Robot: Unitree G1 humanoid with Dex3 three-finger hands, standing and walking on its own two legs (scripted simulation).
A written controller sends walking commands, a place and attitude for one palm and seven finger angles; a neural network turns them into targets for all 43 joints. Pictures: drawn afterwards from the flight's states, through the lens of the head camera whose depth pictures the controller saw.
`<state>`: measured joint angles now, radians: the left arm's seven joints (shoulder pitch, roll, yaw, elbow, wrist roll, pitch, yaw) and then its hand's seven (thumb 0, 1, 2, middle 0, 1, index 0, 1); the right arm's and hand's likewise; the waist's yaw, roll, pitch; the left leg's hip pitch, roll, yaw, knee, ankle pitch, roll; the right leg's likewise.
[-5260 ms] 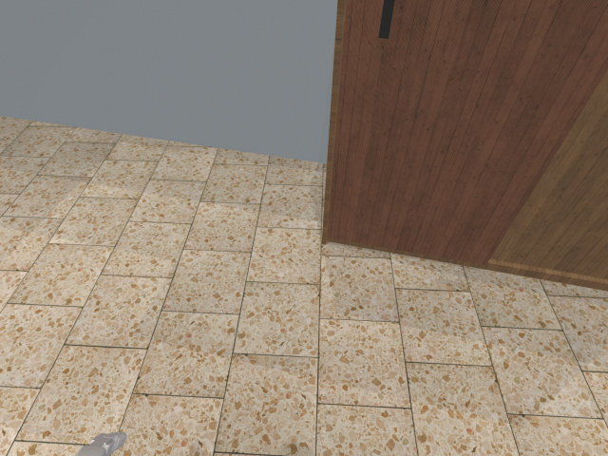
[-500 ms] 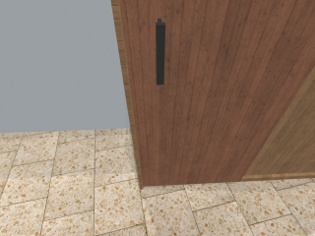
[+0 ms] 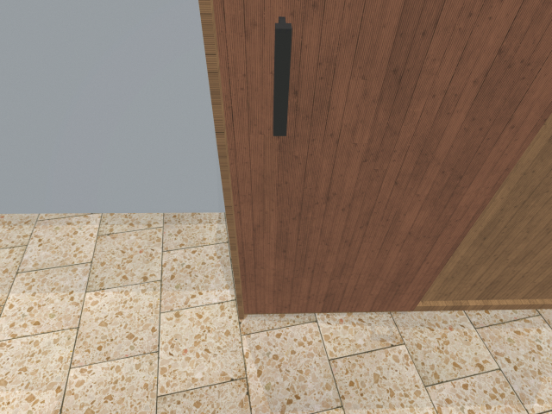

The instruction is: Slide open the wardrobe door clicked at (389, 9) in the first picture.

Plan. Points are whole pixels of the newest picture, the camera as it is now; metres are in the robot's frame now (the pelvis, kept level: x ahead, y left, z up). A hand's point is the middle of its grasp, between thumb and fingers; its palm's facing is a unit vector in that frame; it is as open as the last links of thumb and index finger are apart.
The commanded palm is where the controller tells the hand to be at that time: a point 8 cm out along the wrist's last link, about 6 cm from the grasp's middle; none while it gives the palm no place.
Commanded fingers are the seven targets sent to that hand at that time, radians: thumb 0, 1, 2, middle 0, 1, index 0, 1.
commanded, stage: look again from close up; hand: left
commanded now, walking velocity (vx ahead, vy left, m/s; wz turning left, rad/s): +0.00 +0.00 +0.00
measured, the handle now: (280, 79) +0.59 +0.03 +0.22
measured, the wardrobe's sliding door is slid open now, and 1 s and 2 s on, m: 0.00 0.00 0.00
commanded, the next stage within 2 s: none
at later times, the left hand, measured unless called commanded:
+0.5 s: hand out of the picture +0.03 +0.19 -0.18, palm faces +0.06 -0.98 -0.17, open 7.3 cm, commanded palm none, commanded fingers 0.00 0.90 0.90 -0.20 -0.30 -0.20 -0.30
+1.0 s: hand out of the picture -0.10 +0.19 -0.18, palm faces +0.08 -0.98 -0.17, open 7.3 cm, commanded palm none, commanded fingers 0.00 0.90 0.90 -0.20 -0.30 -0.20 -0.30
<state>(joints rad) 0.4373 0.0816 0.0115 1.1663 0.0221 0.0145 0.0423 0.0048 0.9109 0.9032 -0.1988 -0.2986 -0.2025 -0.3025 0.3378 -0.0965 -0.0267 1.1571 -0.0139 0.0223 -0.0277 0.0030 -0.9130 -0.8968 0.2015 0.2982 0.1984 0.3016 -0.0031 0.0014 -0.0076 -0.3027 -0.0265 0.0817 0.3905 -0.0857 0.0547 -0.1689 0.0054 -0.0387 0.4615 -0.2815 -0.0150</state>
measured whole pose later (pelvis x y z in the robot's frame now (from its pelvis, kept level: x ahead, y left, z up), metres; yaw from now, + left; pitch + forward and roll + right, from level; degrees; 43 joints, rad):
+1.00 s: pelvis -0.02 +0.03 +0.00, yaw +2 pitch -2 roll -2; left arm 0.48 0.16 0.00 1.06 0.04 0.01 0.04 0.00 0.91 0.90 -0.20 -0.30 -0.20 -0.30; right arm 0.28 -0.16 -0.01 1.06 -0.01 0.02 0.00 0.01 -0.92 -0.90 0.20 0.30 0.20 0.30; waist 0.02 -0.02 -0.02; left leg -0.32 -0.07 0.06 0.38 -0.06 0.09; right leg -0.18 -0.03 -0.06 0.45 -0.25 0.00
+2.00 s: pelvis -0.16 +0.09 -0.01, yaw +2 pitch -3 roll -2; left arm 0.45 0.18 0.04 1.08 0.03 0.03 0.04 0.01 0.91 0.90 -0.20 -0.30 -0.20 -0.30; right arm 0.43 -0.16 -0.04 1.07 -0.01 0.02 -0.02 0.02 -0.93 -0.90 0.20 0.30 0.20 0.30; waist -0.01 -0.03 0.00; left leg -0.28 0.03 0.00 0.57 -0.25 0.01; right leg -0.13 -0.02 -0.13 0.51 -0.33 0.00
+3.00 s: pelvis -0.19 +0.10 +0.00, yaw +2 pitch +0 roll +0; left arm 0.39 0.09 0.01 1.07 0.02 -0.02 0.03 0.00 0.91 0.90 -0.20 -0.30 -0.20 -0.30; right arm 0.35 -0.08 0.00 1.10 -0.02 0.00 -0.02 0.00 -0.91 -0.90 0.20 0.30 0.20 0.30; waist 0.00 -0.01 0.01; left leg -0.32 -0.01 0.01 0.45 -0.13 0.02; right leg -0.20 -0.01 -0.06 0.48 -0.27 -0.01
